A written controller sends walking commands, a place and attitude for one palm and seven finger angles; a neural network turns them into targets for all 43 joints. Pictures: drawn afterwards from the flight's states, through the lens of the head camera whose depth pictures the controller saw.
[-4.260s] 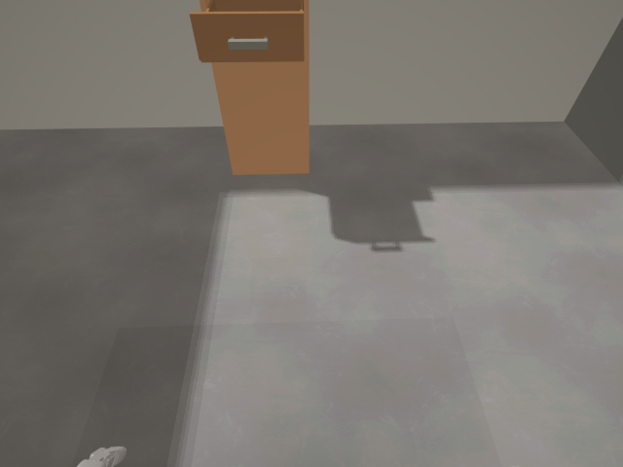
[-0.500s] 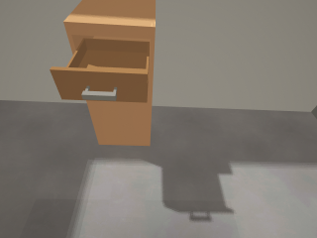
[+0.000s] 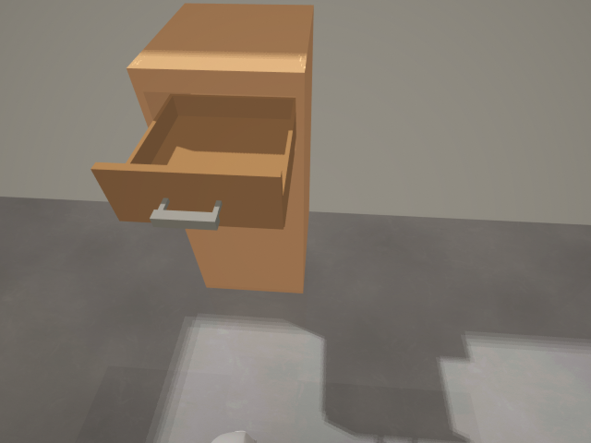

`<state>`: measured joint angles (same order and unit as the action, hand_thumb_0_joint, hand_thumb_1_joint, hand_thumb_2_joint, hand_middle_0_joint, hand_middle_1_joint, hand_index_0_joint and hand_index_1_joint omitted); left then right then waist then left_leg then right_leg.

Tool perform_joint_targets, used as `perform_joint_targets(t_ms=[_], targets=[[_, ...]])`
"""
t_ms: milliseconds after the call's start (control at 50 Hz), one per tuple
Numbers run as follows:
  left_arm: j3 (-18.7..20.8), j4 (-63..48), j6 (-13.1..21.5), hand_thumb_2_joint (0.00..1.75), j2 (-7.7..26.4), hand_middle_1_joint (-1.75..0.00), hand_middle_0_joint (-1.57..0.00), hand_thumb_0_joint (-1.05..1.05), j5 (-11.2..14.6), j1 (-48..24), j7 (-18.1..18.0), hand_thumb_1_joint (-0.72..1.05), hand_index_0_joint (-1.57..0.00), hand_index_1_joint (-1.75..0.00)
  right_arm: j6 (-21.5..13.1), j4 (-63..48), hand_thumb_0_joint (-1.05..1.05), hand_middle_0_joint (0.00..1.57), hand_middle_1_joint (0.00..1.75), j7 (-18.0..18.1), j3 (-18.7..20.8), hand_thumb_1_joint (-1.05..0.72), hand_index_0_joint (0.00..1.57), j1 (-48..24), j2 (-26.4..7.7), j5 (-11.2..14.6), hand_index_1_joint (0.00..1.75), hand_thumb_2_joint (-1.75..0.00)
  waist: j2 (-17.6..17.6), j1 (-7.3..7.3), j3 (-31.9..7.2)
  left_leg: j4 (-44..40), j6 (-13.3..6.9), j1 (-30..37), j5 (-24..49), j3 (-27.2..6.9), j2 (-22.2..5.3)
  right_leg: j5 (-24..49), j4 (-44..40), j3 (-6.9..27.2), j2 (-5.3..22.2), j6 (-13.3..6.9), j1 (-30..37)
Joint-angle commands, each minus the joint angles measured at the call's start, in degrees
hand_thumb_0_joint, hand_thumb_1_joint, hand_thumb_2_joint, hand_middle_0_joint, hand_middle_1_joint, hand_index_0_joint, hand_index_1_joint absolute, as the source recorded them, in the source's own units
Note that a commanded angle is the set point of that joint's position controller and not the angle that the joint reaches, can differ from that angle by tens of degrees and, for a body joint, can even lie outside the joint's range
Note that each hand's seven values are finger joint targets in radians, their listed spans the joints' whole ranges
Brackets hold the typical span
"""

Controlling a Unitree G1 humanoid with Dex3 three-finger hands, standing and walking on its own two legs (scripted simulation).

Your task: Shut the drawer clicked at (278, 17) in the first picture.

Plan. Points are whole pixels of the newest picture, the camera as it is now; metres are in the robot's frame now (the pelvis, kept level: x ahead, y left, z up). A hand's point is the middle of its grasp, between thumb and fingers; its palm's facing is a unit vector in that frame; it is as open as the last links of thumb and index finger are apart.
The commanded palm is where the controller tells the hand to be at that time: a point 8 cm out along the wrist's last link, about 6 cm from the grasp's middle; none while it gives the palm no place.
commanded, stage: take the last steps up to it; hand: left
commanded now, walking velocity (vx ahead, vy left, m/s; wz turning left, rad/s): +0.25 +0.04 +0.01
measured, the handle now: (188, 211) +0.50 +0.24 +0.00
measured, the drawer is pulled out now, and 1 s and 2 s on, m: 0.28 0.28 0.28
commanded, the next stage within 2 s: come to a stop and stand still in 0.34 s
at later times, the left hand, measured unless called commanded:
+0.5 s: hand (175, 412) +0.20 +0.22 -0.17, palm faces -0.01 -0.97 -0.25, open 7.4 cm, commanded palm none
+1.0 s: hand (164, 426) +0.18 +0.24 -0.18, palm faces +0.04 -0.98 -0.22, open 7.3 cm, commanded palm none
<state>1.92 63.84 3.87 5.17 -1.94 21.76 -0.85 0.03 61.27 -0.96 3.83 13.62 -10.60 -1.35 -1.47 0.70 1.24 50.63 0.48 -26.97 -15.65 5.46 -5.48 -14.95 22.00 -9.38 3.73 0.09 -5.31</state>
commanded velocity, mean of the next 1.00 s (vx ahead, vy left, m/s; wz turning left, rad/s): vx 0.01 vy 0.03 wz -0.01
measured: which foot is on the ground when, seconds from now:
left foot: up 0.00-0.14, down 0.16-0.56, up 0.58-0.84, down 0.86-1.00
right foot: down 0.00-0.16, up 0.18-0.50, down 0.52-0.90, up 0.92-1.00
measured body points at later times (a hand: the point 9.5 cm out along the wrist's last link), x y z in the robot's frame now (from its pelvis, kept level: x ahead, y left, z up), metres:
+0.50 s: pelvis +0.13 +0.03 -0.01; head +0.14 +0.01 +0.44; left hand +0.20 +0.27 -0.15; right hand +0.13 -0.20 -0.18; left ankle +0.14 +0.15 -0.74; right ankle +0.18 -0.06 -0.74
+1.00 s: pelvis +0.12 +0.05 -0.01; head +0.14 +0.05 +0.44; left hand +0.18 +0.29 -0.16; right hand +0.14 -0.17 -0.16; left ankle +0.14 +0.17 -0.74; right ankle +0.14 -0.06 -0.73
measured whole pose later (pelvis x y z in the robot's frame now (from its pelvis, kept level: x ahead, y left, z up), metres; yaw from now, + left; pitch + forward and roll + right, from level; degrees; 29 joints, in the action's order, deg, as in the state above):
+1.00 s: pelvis +0.12 +0.05 -0.01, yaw -1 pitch -2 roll +1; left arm 3.0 60.5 -2.9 10.6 -1.2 10.1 -1.7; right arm 1.5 61.0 1.9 1.7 14.2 -7.9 -1.3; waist 1.9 0.3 3.1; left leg 26.5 -0.6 -11.9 -12.9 6.0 -1.2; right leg -19.7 37.7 -4.3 3.3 0.0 -17.7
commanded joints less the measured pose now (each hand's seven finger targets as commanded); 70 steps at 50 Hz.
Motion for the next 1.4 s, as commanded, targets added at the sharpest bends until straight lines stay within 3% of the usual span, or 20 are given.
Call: perform_joint_targets(t_ms=[0, 60, 100, 140, 200, 280, 400, 460, 500, 520, 640, 720, 800, 820, 860, 900, 1020, 1120, 1200, 1380], targets=[[2.0, -0.2, 0.7, 0.9, 10.9, -0.3, -0.2, 0.0, 0.3, 4.7, -0.4, 0.9, -0.2, -0.3, -1.7, -5.1, 0.0, 0.2, 0.3, -1.0, -0.8, -0.9, 0.2, -4.5, 0.8, 0.2, 0.3, -0.9, 9.3, 1.47, 6.0, -9.9, 0.2, 0.1, 2.7, 1.5, 0.5, 10.8, -10.9, 8.1, 13.2, -6.8, -3.2], [2.4, -0.2, 0.0, 0.9, 11.6, -0.3, -0.2, 0.0, 0.4, 3.5, -0.5, 0.9, -0.2, -0.3, -2.3, -5.6, 0.0, 0.2, 0.3, -0.8, -0.8, -0.9, 0.2, -3.8, -0.5, 0.2, 0.3, -0.9, 8.9, 0.52, 4.8, -16.6, -0.6, 7.7, 3.2, 2.3, 1.5, 11.2, -6.9, 7.0, 12.7, -5.9, -3.7], [2.3, -0.2, -0.5, 0.9, 10.6, -0.3, -0.2, 0.0, 0.7, 2.8, -0.3, 0.9, -0.2, -0.3, -3.0, -3.1, 0.0, 0.2, 0.3, 0.0, -0.4, -0.9, 0.2, 4.2, -3.6, -0.2, 0.3, -0.9, 3.6, -3.18, 0.8, -24.6, -1.0, 22.2, 6.0, 3.1, 2.5, 13.9, 5.8, 3.5, 8.6, -3.6, -7.4], [1.4, -2.9, -0.8, 0.9, 5.9, -0.3, -0.2, 0.0, 1.1, 3.0, 0.2, 0.9, -0.2, -0.3, -2.9, -1.1, 0.0, 0.2, 0.3, 1.4, 2.1, -0.9, 0.2, 16.1, -14.3, -0.5, 0.3, -0.9, -18.8, -6.78, -6.3, -33.8, -9.5, 36.1, 10.5, -24.0, -19.2, -20.1, 34.7, -0.9, -1.8, 0.4, -25.5], [1.7, -3.7, -1.3, 0.9, 7.0, -0.3, -0.2, 0.0, 0.7, -2.9, 0.5, 0.9, -0.2, -0.3, -2.5, -3.5, 0.0, 0.2, 0.3, 2.0, 0.5, -0.9, 0.2, 6.1, -8.3, 0.0, 0.3, -0.9, -10.4, -4.03, 0.7, -38.4, -11.5, 21.4, -3.2, -18.5, -17.0, -12.4, 46.7, 7.2, 3.4, -1.0, -29.4], [1.2, -1.9, -2.6, 0.9, 4.9, -0.3, -0.2, 0.0, 0.5, 0.5, 0.8, 0.9, -0.2, -0.3, -3.6, -3.6, 0.0, 0.2, 0.3, 2.2, -0.8, -0.9, 0.2, 2.3, -5.0, 0.2, 0.3, -0.9, -5.2, 0.11, -0.1, -38.9, -9.3, 14.9, 11.2, -6.8, -11.8, -6.3, 36.7, 5.9, 3.7, 0.6, -20.8], [0.7, -4.4, -3.1, 0.9, 4.8, -0.3, -0.2, 0.0, 0.3, -4.0, 0.7, 0.9, -0.2, -0.3, -2.5, -2.5, 0.0, 0.2, 0.3, 1.8, 0.0, -0.9, 0.2, 2.7, -6.3, -0.2, 0.3, -0.9, -4.3, -0.21, 1.5, -37.7, -10.3, 12.3, 2.7, -6.4, -11.8, -4.5, 19.1, 3.5, 1.3, 0.9, -13.2], [0.5, -3.2, -2.4, 0.9, 6.3, -0.3, -0.2, 0.0, 0.3, -1.3, 0.0, 0.9, -0.2, -0.3, -2.0, -1.5, 0.0, 0.2, 0.3, 2.0, -1.0, -0.9, 0.2, 1.4, -4.5, 0.2, 0.3, -0.9, 0.4, 2.36, 1.6, -29.4, -5.7, 9.5, 4.3, -3.3, -7.0, 5.0, 4.5, 4.2, 0.6, 1.3, -3.5], [0.5, -2.5, -1.4, 0.9, 12.7, -0.3, -0.2, 0.0, 0.7, -2.2, -0.7, 0.9, -0.2, -0.3, -1.8, -1.0, 0.0, 0.2, 0.3, 1.7, -2.3, -0.9, 0.2, 4.5, -0.3, 0.9, 0.3, -0.9, 11.5, -0.01, 0.5, -22.9, 0.3, 7.4, -5.1, 1.7, 0.5, 21.7, -3.1, 18.1, 13.8, -3.3, -1.5], [0.6, -2.8, -1.4, 0.9, 13.7, -0.3, -0.2, 0.0, 1.1, -3.4, -0.8, 0.9, -0.2, -0.3, -1.0, 0.3, 0.0, 0.2, 0.3, 1.9, -2.4, -0.9, 0.2, 5.8, -0.7, 0.7, 0.3, -0.9, 12.7, -0.6, -0.1, -21.0, 1.2, 12.1, -6.9, 1.3, 1.1, 28.5, -4.7, 19.2, 15.7, -6.2, -4.8], [1.7, -4.0, -2.6, 0.9, 13.5, -0.3, -0.2, 0.0, 1.3, -7.5, -2.4, 0.9, -0.2, -0.3, 1.1, 1.8, 0.0, 0.2, 0.3, 3.1, -1.6, -0.9, 0.2, 7.4, -1.1, 1.2, 0.3, -0.9, 8.2, -0.19, -4.4, -14.5, 2.1, 9.8, -9.8, -1.9, 1.3, 54.1, 1.7, 14.0, 15.3, -10.1, 4.2], [2.8, -4.8, -3.8, 0.9, 14.2, -0.3, -0.2, 0.0, 0.8, -9.9, -2.5, 0.9, -0.2, -0.3, 1.9, 0.5, 0.0, 0.2, 0.3, 3.2, -0.8, -0.9, 0.2, 6.5, -0.8, 1.2, 0.3, -0.9, 9.1, -0.02, -3.8, -11.7, 2.3, 9.6, -10.4, -2.4, 2.0, 47.2, 0.6, 14.0, 15.7, -11.7, 1.4], [2.9, -6.0, -4.7, 0.9, 13.5, -0.3, -0.2, 0.0, 1.0, -12.4, -2.1, 0.9, -0.2, -0.3, 1.7, 0.4, 0.0, 0.2, 0.3, 2.8, -0.8, -0.9, 0.2, 8.5, -0.2, 0.9, 0.3, -0.9, 9.3, -1.7, -3.2, -22.2, 1.8, 17.5, 0.2, -1.2, 2.1, 23.5, 0.0, 12.3, 12.2, -7.6, -7.6], [2.7, -6.2, -4.8, 0.9, 12.5, -0.3, -0.2, 0.0, 1.0, -13.2, -1.9, 0.9, -0.2, -0.3, 1.3, 0.7, 0.0, 0.2, 0.3, 2.7, -0.7, -0.9, 0.2, 9.8, -0.8, 0.8, 0.3, -0.9, 7.6, -2.31, -2.6, -26.6, 1.3, 20.7, 3.8, -2.2, 0.9, 14.2, 1.3, 11.1, 9.7, -5.4, -11.0], [2.1, -7.5, -5.5, 0.9, 8.9, -0.3, -0.2, 0.0, 1.4, -12.5, -1.4, 0.9, -0.2, -0.3, 0.7, -1.6, 0.0, 0.2, 0.3, 2.6, -0.5, -0.9, 0.2, 6.3, -5.0, 0.0, 0.3, -0.9, -7.1, -0.58, 1.0, -35.5, -3.7, 12.1, 5.0, -12.6, -8.4, -1.9, 6.6, 5.1, 1.2, -0.3, -12.1], [1.8, -6.6, -6.2, 0.9, 8.4, -0.3, -0.2, 0.0, 0.9, -11.9, -1.1, 0.9, -0.2, -0.3, 0.5, -3.4, 0.0, 0.2, 0.3, 2.8, -0.6, -0.9, 0.2, 0.7, -5.6, 0.0, 0.3, -0.9, -10.7, 0.32, 3.9, -42.2, -6.8, 3.4, -3.4, -15.1, -10.5, -6.1, 16.3, 5.3, -0.3, 0.2, -7.6], [0.3, -3.8, -5.2, 0.9, 7.2, -0.3, -0.2, 0.0, 0.8, -5.8, -0.8, 0.9, -0.2, -0.3, -0.2, -2.6, 0.0, 0.2, 0.3, 3.0, -0.7, -0.9, 0.2, -0.4, -6.0, 0.4, 0.3, -0.9, -4.0, 0.9, 0.2, -35.7, -7.5, 15.4, 9.0, -10.0, -7.8, -4.3, 10.1, 7.0, -0.1, 0.7, -9.9], [-0.3, -1.9, -2.9, 0.9, 11.1, -0.3, -0.2, 0.0, 1.1, -5.5, -1.3, 0.9, -0.2, -0.3, -0.1, -0.7, 0.0, 0.2, 0.3, 2.5, -1.4, -0.9, 0.2, 2.2, -3.6, 1.1, 0.3, -0.9, 8.9, -2.07, -3.9, -27.6, -0.6, 21.3, 10.3, -3.9, -0.9, 14.2, -2.5, 14.6, 5.1, -1.9, -7.6], [-0.8, -1.3, -3.2, 0.9, 10.1, -0.3, -0.2, 0.0, 1.4, -5.3, -1.3, 0.9, -0.2, -0.3, 0.2, 0.9, 0.0, 0.2, 0.3, 2.3, -2.2, -0.9, 0.2, 1.9, -3.6, 0.9, 0.3, -0.9, 4.7, -2.0, 2.2, -30.7, -0.5, 20.7, 4.5, -4.5, -1.0, -1.8, -6.4, 14.8, 3.9, -1.6, -13.3], [-0.6, -0.4, -3.7, 0.9, 9.0, -0.3, -0.2, 0.0, 1.3, -1.7, -1.3, 0.9, -0.2, -0.3, 0.5, 2.5, 0.0, 0.2, 0.3, 2.3, -2.7, -0.9, 0.2, 5.0, -2.6, 0.4, 0.3, -0.9, 2.1, -1.2, 6.1, -32.4, -0.8, 16.2, -2.2, -5.1, -0.4, -11.0, -7.8, 14.2, 2.6, -1.3, -15.3]])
